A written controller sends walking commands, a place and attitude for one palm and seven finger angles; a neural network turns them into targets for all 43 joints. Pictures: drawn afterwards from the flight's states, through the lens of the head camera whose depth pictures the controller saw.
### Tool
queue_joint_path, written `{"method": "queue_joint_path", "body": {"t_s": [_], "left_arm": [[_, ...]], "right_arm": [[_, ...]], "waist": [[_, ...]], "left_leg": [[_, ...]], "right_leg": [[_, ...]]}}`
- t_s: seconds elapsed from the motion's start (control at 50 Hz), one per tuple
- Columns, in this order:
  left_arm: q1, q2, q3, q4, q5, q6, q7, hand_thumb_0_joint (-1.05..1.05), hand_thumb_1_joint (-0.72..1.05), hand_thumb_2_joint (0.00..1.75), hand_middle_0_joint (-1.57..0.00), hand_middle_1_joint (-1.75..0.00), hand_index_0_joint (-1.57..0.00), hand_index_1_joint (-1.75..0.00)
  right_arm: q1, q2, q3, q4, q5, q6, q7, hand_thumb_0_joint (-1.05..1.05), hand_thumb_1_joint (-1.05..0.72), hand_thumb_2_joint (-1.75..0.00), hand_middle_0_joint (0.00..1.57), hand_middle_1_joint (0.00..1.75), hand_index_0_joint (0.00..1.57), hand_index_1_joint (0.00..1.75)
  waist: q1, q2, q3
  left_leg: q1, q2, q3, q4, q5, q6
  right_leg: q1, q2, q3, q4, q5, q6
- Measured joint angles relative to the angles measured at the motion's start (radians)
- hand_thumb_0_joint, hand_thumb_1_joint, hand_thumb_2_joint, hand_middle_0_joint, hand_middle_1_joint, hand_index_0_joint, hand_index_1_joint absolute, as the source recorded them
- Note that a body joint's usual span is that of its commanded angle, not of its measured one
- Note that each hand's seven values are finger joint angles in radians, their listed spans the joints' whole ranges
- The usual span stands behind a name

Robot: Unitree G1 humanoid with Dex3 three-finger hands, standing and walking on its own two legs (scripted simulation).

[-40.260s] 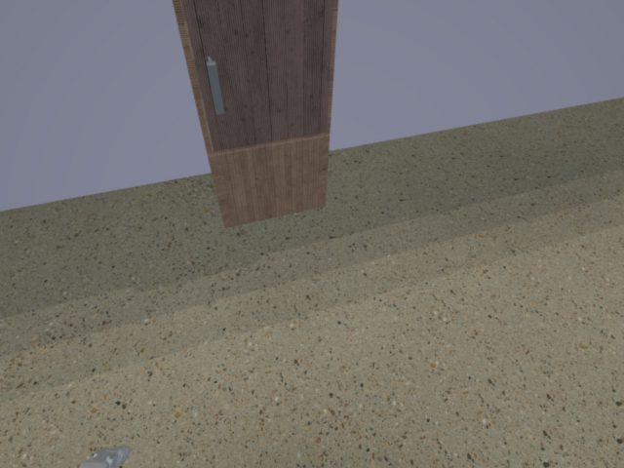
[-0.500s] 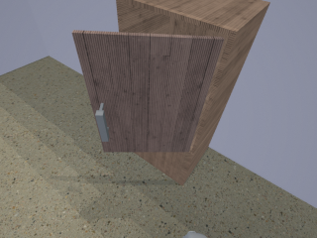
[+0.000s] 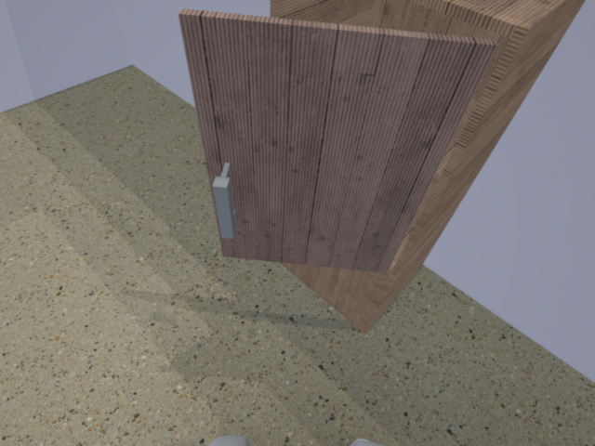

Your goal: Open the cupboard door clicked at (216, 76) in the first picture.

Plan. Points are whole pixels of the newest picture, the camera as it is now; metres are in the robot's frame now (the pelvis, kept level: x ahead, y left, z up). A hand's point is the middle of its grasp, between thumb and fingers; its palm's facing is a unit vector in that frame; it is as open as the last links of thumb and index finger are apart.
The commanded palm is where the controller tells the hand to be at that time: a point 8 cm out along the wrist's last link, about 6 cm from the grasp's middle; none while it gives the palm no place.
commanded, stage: come to a stop and stand still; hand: left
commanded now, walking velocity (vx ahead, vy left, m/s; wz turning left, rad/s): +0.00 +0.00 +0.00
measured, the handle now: (227, 201) +0.55 +0.18 -0.07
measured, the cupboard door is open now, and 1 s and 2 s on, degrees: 38 38 38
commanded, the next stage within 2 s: none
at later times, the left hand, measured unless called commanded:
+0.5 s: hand out of the picture -0.06 +0.27 -0.15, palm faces +0.02 -0.98 -0.22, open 7.3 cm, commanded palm none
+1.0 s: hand out of the picture -0.16 +0.25 -0.17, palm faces +0.08 -0.98 -0.17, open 7.3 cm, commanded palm none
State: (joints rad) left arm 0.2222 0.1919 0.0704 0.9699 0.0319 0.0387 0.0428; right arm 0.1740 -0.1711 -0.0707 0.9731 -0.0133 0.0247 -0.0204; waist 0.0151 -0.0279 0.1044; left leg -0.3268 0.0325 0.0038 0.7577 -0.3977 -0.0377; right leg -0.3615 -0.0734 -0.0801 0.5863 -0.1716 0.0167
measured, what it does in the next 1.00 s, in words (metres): walks backwards: left foot, then right foot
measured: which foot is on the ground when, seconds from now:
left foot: up 0.00-0.00, down 0.02-0.90, up 0.92-1.00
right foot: down 0.00-0.08, up 0.10-0.26, down 0.28-1.00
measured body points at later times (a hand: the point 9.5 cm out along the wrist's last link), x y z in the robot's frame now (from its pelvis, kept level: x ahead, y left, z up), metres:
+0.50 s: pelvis -0.06 +0.08 +0.01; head -0.07 +0.07 +0.46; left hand -0.06 +0.32 -0.14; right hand -0.02 -0.16 -0.14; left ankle +0.02 +0.12 -0.72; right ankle -0.01 -0.05 -0.72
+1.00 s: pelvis -0.11 +0.09 +0.01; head -0.13 +0.10 +0.46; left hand -0.17 +0.30 -0.15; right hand -0.07 -0.14 -0.14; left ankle -0.09 +0.15 -0.69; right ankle -0.01 -0.05 -0.72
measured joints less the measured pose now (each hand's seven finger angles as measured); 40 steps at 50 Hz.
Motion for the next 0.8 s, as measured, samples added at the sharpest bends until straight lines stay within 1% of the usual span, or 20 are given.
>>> {"method": "queue_joint_path", "body": {"t_s": [0.02, 0.04, 0.06, 0.08, 0.12, 0.18, 0.22, 0.26, 0.28, 0.32, 0.36, 0.42, 0.44, 0.48, 0.5, 0.54, 0.62, 0.68, 0.74, 0.8], "left_arm": [[0.009, 0.003, -0.007, 0.006, -0.003, 0.000, 0.005, 0.00, 0.92, 0.90, -0.20, -0.30, -0.20, -0.30], [0.016, 0.010, -0.015, 0.011, -0.006, 0.004, 0.009, 0.00, 0.92, 0.90, -0.20, -0.30, -0.20, -0.30], [0.028, 0.015, -0.020, 0.015, -0.009, 0.009, 0.010, 0.00, 0.91, 0.90, -0.20, -0.30, -0.20, -0.30], [0.043, 0.015, -0.024, 0.017, -0.011, 0.017, 0.007, 0.00, 0.91, 0.90, -0.20, -0.30, -0.20, -0.30], [0.072, 0.010, -0.032, 0.016, -0.008, 0.036, -0.002, 0.00, 0.91, 0.90, -0.20, -0.30, -0.20, -0.30], [0.103, 0.012, -0.035, 0.005, -0.003, 0.036, -0.013, 0.00, 0.91, 0.90, -0.20, -0.30, -0.20, -0.30], [0.115, 0.015, -0.035, -0.004, -0.004, 0.024, -0.017, 0.00, 0.91, 0.90, -0.20, -0.30, -0.20, -0.30], [0.127, 0.017, -0.035, -0.012, -0.004, 0.011, -0.018, 0.00, 0.91, 0.90, -0.20, -0.30, -0.20, -0.30], [0.133, 0.017, -0.036, -0.015, -0.004, 0.003, -0.019, 0.00, 0.91, 0.90, -0.20, -0.30, -0.20, -0.30], [0.133, -0.002, -0.043, -0.006, -0.003, -0.005, -0.019, 0.00, 0.91, 0.90, -0.20, -0.30, -0.20, -0.30], [0.148, -0.017, -0.054, -0.002, -0.004, -0.014, -0.023, 0.00, 0.91, 0.90, -0.20, -0.30, -0.20, -0.30], [0.161, -0.026, -0.060, 0.009, -0.007, -0.016, -0.023, 0.00, 0.91, 0.90, -0.20, -0.30, -0.20, -0.30], [0.160, -0.027, -0.061, 0.012, -0.009, -0.015, -0.023, 0.00, 0.91, 0.90, -0.20, -0.30, -0.20, -0.30], [0.150, -0.027, -0.062, 0.020, -0.011, -0.014, -0.026, 0.00, 0.91, 0.90, -0.20, -0.30, -0.20, -0.30], [0.144, -0.028, -0.063, 0.024, -0.011, -0.015, -0.026, 0.00, 0.91, 0.90, -0.20, -0.30, -0.20, -0.30], [0.131, -0.032, -0.063, 0.027, -0.009, -0.014, -0.027, 0.00, 0.91, 0.90, -0.20, -0.30, -0.20, -0.30], [0.114, -0.042, -0.061, 0.031, -0.005, -0.013, -0.026, 0.00, 0.91, 0.90, -0.20, -0.30, -0.20, -0.30], [0.114, -0.052, -0.058, 0.042, -0.003, -0.009, -0.025, 0.00, 0.91, 0.90, -0.20, -0.30, -0.20, -0.30], [0.128, -0.063, -0.054, 0.058, -0.001, -0.005, -0.023, 0.00, 0.91, 0.90, -0.20, -0.30, -0.20, -0.30], [0.153, -0.073, -0.052, 0.074, 0.000, -0.005, -0.022, 0.00, 0.91, 0.90, -0.20, -0.30, -0.20, -0.30]], "right_arm": [[0.001, -0.008, 0.003, -0.011, 0.003, -0.006, 0.003, 0.00, -0.92, -0.90, 0.20, 0.30, 0.20, 0.30], [0.001, -0.008, 0.004, -0.021, 0.004, -0.007, 0.003, 0.00, -0.92, -0.90, 0.20, 0.30, 0.19, 0.30], [0.008, -0.007, 0.007, -0.033, 0.002, -0.007, 0.005, 0.00, -0.92, -0.90, 0.20, 0.30, 0.19, 0.30], [0.021, -0.010, 0.012, -0.048, -0.003, -0.005, 0.008, 0.00, -0.92, -0.90, 0.20, 0.30, 0.19, 0.30], [0.044, -0.017, 0.020, -0.077, -0.009, 0.001, 0.010, 0.00, -0.92, -0.90, 0.20, 0.30, 0.20, 0.30], [0.053, -0.016, 0.033, -0.100, -0.013, 0.007, 0.013, 0.00, -0.91, -0.90, 0.20, 0.30, 0.20, 0.30], [0.054, -0.010, 0.044, -0.107, -0.014, 0.004, 0.015, 0.00, -0.91, -0.90, 0.20, 0.30, 0.20, 0.30], [0.055, -0.003, 0.053, -0.110, -0.013, -0.001, 0.015, 0.00, -0.91, -0.90, 0.20, 0.30, 0.20, 0.30], [0.055, 0.000, 0.056, -0.110, -0.012, -0.003, 0.015, 0.00, -0.91, -0.90, 0.20, 0.30, 0.20, 0.30], [0.049, -0.007, 0.057, -0.099, -0.007, -0.003, 0.015, 0.01, -0.91, -0.90, 0.20, 0.30, 0.20, 0.30], [0.057, -0.010, 0.051, -0.089, -0.003, -0.003, 0.012, 0.00, -0.92, -0.90, 0.20, 0.30, 0.20, 0.30], [0.082, -0.021, 0.047, -0.074, -0.003, -0.010, 0.010, -0.01, -0.94, -0.90, 0.21, 0.30, 0.20, 0.30], [0.093, -0.024, 0.048, -0.066, -0.005, -0.013, 0.011, -0.01, -0.94, -0.90, 0.21, 0.30, 0.20, 0.30], [0.116, -0.030, 0.049, -0.043, -0.007, -0.019, 0.010, -0.01, -0.93, -0.90, 0.21, 0.30, 0.20, 0.30], [0.127, -0.033, 0.050, -0.028, -0.008, -0.020, 0.009, 0.00, -0.93, -0.90, 0.21, 0.30, 0.20, 0.30], [0.146, -0.038, 0.050, 0.001, -0.009, -0.015, 0.008, 0.00, -0.93, -0.90, 0.20, 0.30, 0.20, 0.30], [0.163, -0.040, 0.049, 0.045, -0.007, -0.001, 0.005, 0.00, -0.92, -0.90, 0.20, 0.30, 0.20, 0.30], [0.156, -0.037, 0.048, 0.066, -0.007, 0.005, 0.004, 0.01, -0.92, -0.90, 0.20, 0.30, 0.20, 0.30], [0.140, -0.029, 0.046, 0.077, -0.008, 0.011, 0.006, 0.01, -0.91, -0.90, 0.20, 0.30, 0.20, 0.30], [0.118, -0.019, 0.046, 0.081, -0.007, 0.011, 0.008, 0.01, -0.91, -0.90, 0.20, 0.30, 0.20, 0.30]], "waist": [[-0.004, 0.003, -0.008], [-0.004, -0.012, -0.011], [0.002, -0.024, -0.019], [0.006, -0.018, -0.038], [0.005, 0.013, -0.081], [0.001, 0.042, -0.117], [0.006, 0.046, -0.124], [0.013, 0.045, -0.124], [0.018, 0.041, -0.123], [0.018, 0.072, -0.105], [0.007, 0.091, -0.102], [-0.012, 0.089, -0.103], [-0.016, 0.084, -0.101], [-0.022, 0.076, -0.095], [-0.023, 0.071, -0.093], [-0.022, 0.064, -0.094], [-0.021, 0.054, -0.093], [-0.020, 0.053, -0.089], [-0.016, 0.057, -0.086], [-0.010, 0.061, -0.083]], "left_leg": [[0.031, 0.005, 0.009, -0.066, 0.034, -0.001], [0.041, -0.011, 0.024, -0.075, 0.052, 0.015], [0.050, -0.027, 0.040, -0.072, 0.060, 0.037], [0.055, -0.032, 0.049, -0.068, 0.061, 0.056], [0.060, -0.031, 0.058, -0.078, 0.065, 0.085], [0.060, -0.046, 0.069, -0.122, 0.101, 0.108], [0.052, -0.063, 0.079, -0.149, 0.126, 0.118], [0.037, -0.082, 0.093, -0.165, 0.146, 0.127], [0.025, -0.092, 0.103, -0.167, 0.154, 0.130], [0.018, -0.091, 0.103, -0.180, 0.169, 0.131], [0.021, -0.097, 0.098, -0.215, 0.181, 0.123], [0.018, -0.102, 0.096, -0.244, 0.177, 0.112], [0.019, -0.101, 0.097, -0.253, 0.192, 0.116], [0.027, -0.100, 0.099, -0.278, 0.243, 0.135], [0.031, -0.101, 0.100, -0.287, 0.256, 0.145], [0.038, -0.106, 0.102, -0.308, 0.264, 0.153], [0.048, -0.117, 0.107, -0.348, 0.288, 0.158], [0.054, -0.121, 0.111, -0.364, 0.301, 0.160], [0.061, -0.121, 0.112, -0.373, 0.291, 0.154], [0.066, -0.122, 0.108, -0.381, 0.264, 0.140]], "right_leg": [[-0.007, -0.005, 0.001, 0.015, -0.002, 0.012], [-0.009, -0.023, 0.013, 0.032, -0.007, 0.021], [-0.007, -0.034, 0.031, 0.047, -0.024, 0.015], [-0.005, -0.030, 0.046, 0.059, -0.075, 0.005], [-0.019, -0.002, 0.069, 0.132, -0.182, -0.015], [-0.029, 0.034, 0.082, 0.244, -0.202, -0.029], [-0.001, 0.049, 0.070, 0.224, -0.204, -0.032], [0.051, 0.060, 0.060, 0.130, -0.200, -0.038], [0.076, 0.065, 0.065, 0.069, -0.185, -0.043], [0.077, 0.072, 0.071, 0.029, -0.113, -0.041], [0.077, 0.070, 0.071, 0.002, -0.096, -0.042], [0.076, 0.067, 0.073, -0.026, -0.103, -0.040], [0.075, 0.069, 0.074, -0.031, -0.103, -0.039], [0.078, 0.073, 0.078, -0.037, -0.099, -0.039], [0.079, 0.074, 0.080, -0.039, -0.101, -0.042], [0.076, 0.073, 0.086, -0.036, -0.126, -0.050], [0.063, 0.066, 0.095, -0.020, -0.179, -0.065], [0.060, 0.062, 0.097, -0.016, -0.190, -0.069], [0.068, 0.062, 0.098, -0.030, -0.182, -0.070], [0.079, 0.064, 0.101, -0.054, -0.167, -0.070]]}}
